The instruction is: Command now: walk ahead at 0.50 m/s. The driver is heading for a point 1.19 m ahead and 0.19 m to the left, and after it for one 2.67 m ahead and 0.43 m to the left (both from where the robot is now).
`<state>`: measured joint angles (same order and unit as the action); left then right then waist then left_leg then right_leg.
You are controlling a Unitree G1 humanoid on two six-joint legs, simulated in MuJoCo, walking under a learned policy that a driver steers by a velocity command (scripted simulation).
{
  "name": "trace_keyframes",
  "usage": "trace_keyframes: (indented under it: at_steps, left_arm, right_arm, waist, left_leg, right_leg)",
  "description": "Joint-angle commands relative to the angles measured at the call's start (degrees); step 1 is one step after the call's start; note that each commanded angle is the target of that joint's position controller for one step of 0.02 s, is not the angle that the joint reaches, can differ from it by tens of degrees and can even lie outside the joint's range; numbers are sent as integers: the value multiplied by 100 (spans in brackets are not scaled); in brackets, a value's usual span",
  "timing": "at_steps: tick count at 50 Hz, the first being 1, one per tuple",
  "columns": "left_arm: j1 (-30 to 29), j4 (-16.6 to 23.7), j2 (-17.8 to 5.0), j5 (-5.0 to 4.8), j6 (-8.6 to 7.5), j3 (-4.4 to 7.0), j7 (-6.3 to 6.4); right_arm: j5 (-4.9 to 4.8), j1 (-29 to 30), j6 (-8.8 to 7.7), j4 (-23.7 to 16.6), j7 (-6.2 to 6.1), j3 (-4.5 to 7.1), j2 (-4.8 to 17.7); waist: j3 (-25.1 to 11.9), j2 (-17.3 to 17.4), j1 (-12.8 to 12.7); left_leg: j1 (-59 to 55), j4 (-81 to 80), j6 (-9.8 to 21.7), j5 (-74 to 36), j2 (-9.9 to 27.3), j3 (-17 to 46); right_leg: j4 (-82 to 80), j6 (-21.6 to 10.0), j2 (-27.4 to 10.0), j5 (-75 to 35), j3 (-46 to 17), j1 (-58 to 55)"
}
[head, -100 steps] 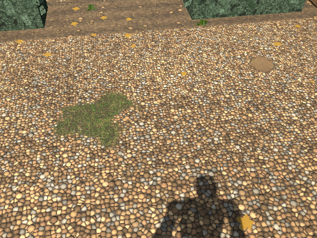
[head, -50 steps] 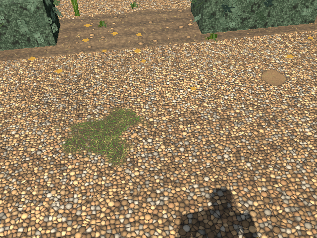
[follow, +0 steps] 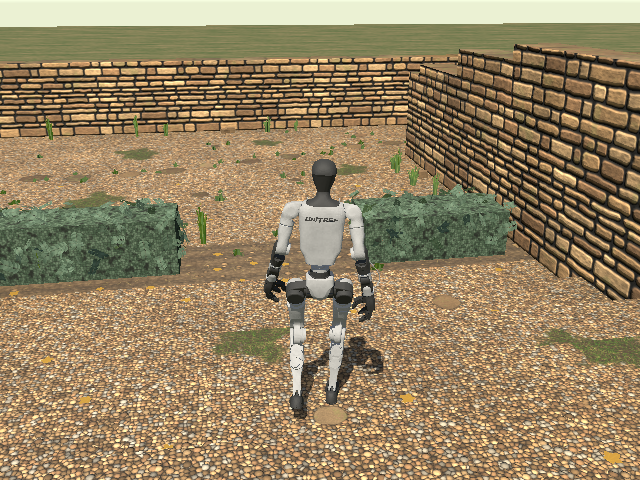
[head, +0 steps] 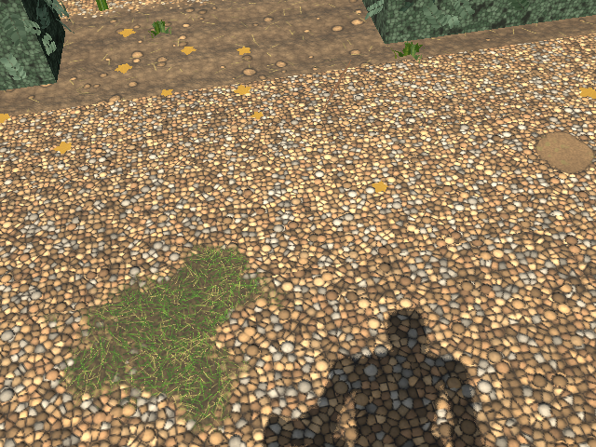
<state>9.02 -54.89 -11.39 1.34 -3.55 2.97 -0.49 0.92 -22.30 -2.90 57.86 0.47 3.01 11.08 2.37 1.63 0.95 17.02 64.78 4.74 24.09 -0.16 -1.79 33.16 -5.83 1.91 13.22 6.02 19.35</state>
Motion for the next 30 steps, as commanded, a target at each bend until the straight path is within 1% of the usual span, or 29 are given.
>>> trace_keyframes:
  at_steps: [1, 2, 3, 4, 5, 6, 7, 8, 9, 10, 11, 13, 14, 15, 16, 17, 18, 19, 20, 21, 22, 23, 24, 25, 26, 27, 28, 29, 30]
  left_arm:
    - [782, -121, -467, -58, -51, 106, 68]
    - [843, -153, -379, -58, -120, 78, 74]
    - [1012, -226, -412, -56, -185, 87, 78]
    - [1022, -215, -527, -86, -237, 110, 88]
    - [1092, -249, -625, -109, -274, 133, 88]
    - [1059, -244, -664, -166, -278, 116, 106]
    - [1090, -279, -669, -178, -278, 108, 110]
    - [1182, -325, -685, -121, -258, 121, 101]
    - [1239, -333, -642, -120, -247, 106, 93]
    - [1324, -366, -605, -107, -234, 96, 85]
    - [1483, -402, -752, 5, -252, 143, 71]
    - [1778, -478, -587, 14, -207, 103, 83]
    - [1859, -492, -602, 50, -187, 105, 98]
    - [1916, -499, -624, 97, -167, 128, 95]
    - [1900, -467, -699, 107, -131, 152, 105]
    - [1714, -395, -729, 113, -112, 169, 111]
    - [1405, -283, -773, 113, -92, 184, 103]
    - [1134, -229, -780, 67, -86, 192, 106]
    - [718, -171, -886, -21, -115, 214, 92]
    - [701, -9, -467, -19, -177, 175, 72]
    - [1051, 41, -330, 33, -285, 145, 129]
    - [1221, 144, -394, -96, -283, 162, 115]
    - [795, 91, -714, -67, -218, 239, 118]
    - [519, 82, -768, -36, -120, 286, 69]
    - [492, 78, -635, 30, 1, 264, 31]
    - [369, 148, -506, 122, 140, 230, -28]
    - [104, 262, -448, 125, 236, 206, -57]
    - [112, 202, -430, 115, 300, 218, -89]
    - [-446, 367, -549, -1, 215, 257, -88]
  right_arm:
    - [49, -98, 5, -319, -11, 117, 413]
    - [84, -138, 81, -244, -4, 102, 312]
    - [79, -126, 138, -240, -1, 112, 294]
    - [61, 53, 192, -300, -9, 124, 296]
    - [83, 310, 228, -396, -9, 128, 310]
    - [89, 829, 219, -627, 12, 141, 375]
    - [93, 1096, 197, -758, 28, 117, 296]
    - [148, 1129, 218, -762, 56, 48, 160]
    - [114, 1179, 225, -775, 63, 32, 158]
    - [86, 1305, 227, -813, 61, 20, 186]
    - [113, 867, 220, -560, 80, 79, 387]
    - [181, 1071, 191, -608, 71, 121, 553]
    - [209, 1268, 161, -672, 77, 131, 572]
    - [244, 1310, 145, -696, 95, 155, 613]
    - [238, 1265, 147, -678, 109, 170, 655]
    - [227, 1120, 127, -632, 119, 179, 656]
    - [221, 583, 105, -430, 132, 184, 596]
    - [197, -341, 66, -82, 114, 250, 650]
    - [197, -1494, 10, 310, 107, 319, 737]
    - [219, -1694, -51, 423, 67, 466, 1348]
    - [61, -1293, -161, 122, 105, 250, 1045]
    - [14, -943, -158, 139, 86, 303, 1254]
    - [13, -501, -209, -28, 69, 249, 1018]
    - [-7, -161, -233, -118, 27, 215, 979]
    - [37, -54, -262, -153, -11, 175, 938]
    - [63, -97, -282, -71, -43, 187, 965]
    - [46, -98, -305, -40, -69, 147, 879]
    - [107, -170, -351, 18, -59, 150, 910]
    - [80, -139, -472, 50, -78, 84, 661]
  waist:
    - [226, -502, -36]
    - [175, -461, 36]
    - [156, -475, 80]
    - [188, -426, 149]
    - [254, -469, 155]
    - [305, -409, 101]
    - [296, -504, 84]
    - [132, -649, 34]
    - [28, -660, 10]
    - [42, -653, -47]
    - [-193, -707, -31]
    - [-17, -396, -126]
    - [145, -379, -188]
    - [177, -382, -195]
    - [148, -468, -192]
    - [135, -496, -79]
    - [-20, -541, 175]
    - [-303, -537, 598]
    - [-464, -349, 1287]
    - [-213, 1431, 1225]
    - [-89, 1070, 650]
    - [-20, 1122, 305]
    - [459, 6, 146]
    - [697, -263, 12]
    - [687, -243, -155]
    - [713, -69, -237]
    - [841, 69, -266]
    - [835, 223, -208]
    - [928, -62, -114]
  left_leg:
    - [1668, 111, -4, -558, 544, 411]
    - [1348, -112, -75, -680, 546, 399]
    - [1269, -234, -123, -799, 489, 326]
    - [1229, -589, -183, -1018, 475, 306]
    - [1277, -887, -237, -1208, 458, 216]
    - [1263, -1455, -274, -1526, 416, 161]
    - [1140, -1897, -269, -1834, 352, 75]
    - [849, -1875, -256, -2081, 235, -120]
    - [750, -2019, -258, -2177, 207, -158]
    - [682, -2160, -254, -2203, 183, -203]
    - [700, -1303, -168, -2759, 187, -206]
    - [1383, -1164, -73, -2341, 356, -23]
    - [1671, -1158, -46, -2079, 381, -25]
    - [1829, -1160, 3, -1758, 405, 8]
    - [1797, -1246, 49, -1501, 401, 11]
    - [1422, -1420, 102, -1269, 308, -66]
    - [532, -1680, 185, -1020, 140, -220]
    - [-731, -1960, 268, -912, -128, -449]
    - [-2070, -2779, 326, -1402, -184, -522]
    - [-2580, -3800, 788, -1637, 947, 1167]
    - [-2598, -3811, 867, -3397, 1659, 2640]
    - [-2275, -4576, 1403, -2568, 2200, 3423]
    - [-1628, -4558, 1365, -2074, 2187, 3246]
    - [-1146, -4484, 1134, -2086, 1905, 2683]
    - [-752, -4559, 1016, -2168, 1697, 2277]
    - [-400, -4802, 943, -2008, 1537, 1924]
    - [-66, -4980, 850, -2305, 1276, 1561]
    - [-235, -4790, 887, -2441, 1236, 1373]
    - [-411, -4664, 647, -1651, 821, 1030]
  right_leg:
    - [-2208, -618, -1657, -144, -2203, -1055]
    - [-2273, -547, -1520, -570, -1904, -848]
    - [-2288, -564, -1444, -1002, -1725, -839]
    - [-2343, -570, -1363, -1403, -1465, -758]
    - [-2396, -585, -1312, -1633, -1308, -742]
    - [-2466, -527, -1191, -2041, -1143, -731]
    - [-2472, -484, -1071, -2301, -947, -727]
    - [-2360, -464, -1002, -2825, -718, -737]
    - [-2324, -440, -945, -2894, -608, -833]
    - [-2331, -437, -956, -2849, -586, -881]
    - [-2026, -537, -1212, -3033, -652, -1160]
    - [-1761, -682, -1438, -2803, -840, -1627]
    - [-1647, -740, -1529, -2823, -941, -1840]
    - [-1424, -788, -1630, -2953, -1031, -2092]
    - [-1203, -805, -1659, -3171, -1051, -2211]
    - [-930, -744, -1615, -3672, -951, -2057]
    - [-454, -667, -1458, -4244, -729, -1601]
    - [490, -584, -1234, -4688, -568, -1018]
    - [2049, -448, -931, -4185, -439, -112]
    - [4633, -102, 71, -79, -171, 1329]
    - [5392, -173, 324, 1786, -1203, 2373]
    - [5256, -116, 207, 1470, -1181, 2933]
    - [4779, -30, -170, 1055, -1342, 2900]
    - [4278, 92, -257, 891, -1315, 2708]
    - [3875, 183, -341, 695, -1260, 2359]
    - [3402, 311, -454, 471, -1028, 1976]
    - [2956, 366, -437, 100, -793, 1684]
    - [2958, 307, -409, -571, -629, 1764]
    - [2060, 290, -436, -1267, -825, 2111]
